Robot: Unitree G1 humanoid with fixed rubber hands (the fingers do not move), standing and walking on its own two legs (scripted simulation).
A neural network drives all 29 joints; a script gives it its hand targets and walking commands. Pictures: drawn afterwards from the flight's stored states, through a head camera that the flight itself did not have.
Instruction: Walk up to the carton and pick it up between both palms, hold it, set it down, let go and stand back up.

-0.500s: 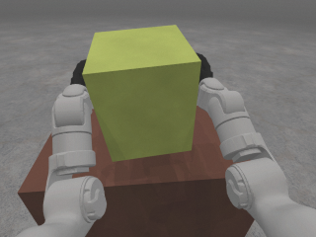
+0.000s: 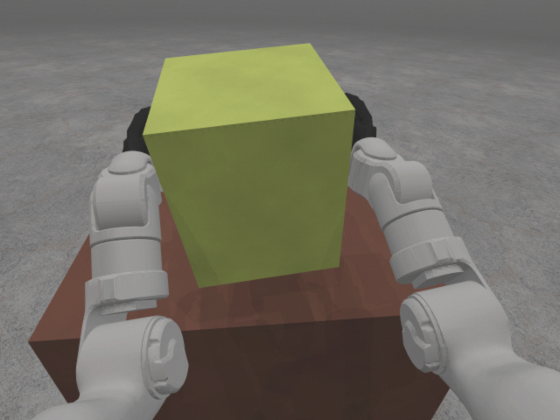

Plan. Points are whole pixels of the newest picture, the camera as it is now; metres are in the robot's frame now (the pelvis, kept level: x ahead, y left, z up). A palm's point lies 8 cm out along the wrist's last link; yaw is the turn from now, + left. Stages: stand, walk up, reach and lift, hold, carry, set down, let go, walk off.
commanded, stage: hold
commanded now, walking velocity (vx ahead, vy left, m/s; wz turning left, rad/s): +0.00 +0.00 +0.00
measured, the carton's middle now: (254, 165) +0.38 +0.01 +0.26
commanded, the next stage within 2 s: set down in 0.10 s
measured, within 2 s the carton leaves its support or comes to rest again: neither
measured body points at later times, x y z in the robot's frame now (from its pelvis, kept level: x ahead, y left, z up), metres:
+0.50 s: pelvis +0.00 +0.00 +0.00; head -0.08 +0.03 +0.44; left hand +0.40 +0.17 +0.29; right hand +0.40 -0.13 +0.28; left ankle -0.01 +0.09 -0.75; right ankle +0.03 -0.08 -0.75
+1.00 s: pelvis +0.03 +0.01 +0.00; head +0.00 +0.04 +0.45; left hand +0.43 +0.16 +0.22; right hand +0.43 -0.14 +0.20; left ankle -0.01 +0.09 -0.75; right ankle +0.03 -0.08 -0.75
